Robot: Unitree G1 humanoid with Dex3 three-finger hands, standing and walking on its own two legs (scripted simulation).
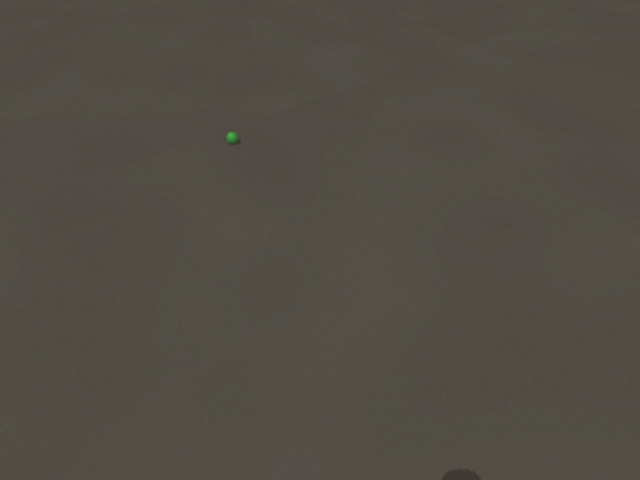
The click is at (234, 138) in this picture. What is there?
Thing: free ball
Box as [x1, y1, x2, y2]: [226, 132, 237, 143]
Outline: 229,132 226,137 227,140 233,143 237,140 237,135 234,132
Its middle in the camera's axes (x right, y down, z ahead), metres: -0.49 -0.57 +2.22
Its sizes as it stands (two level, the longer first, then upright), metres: 0.066 0.066 0.066
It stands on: the floor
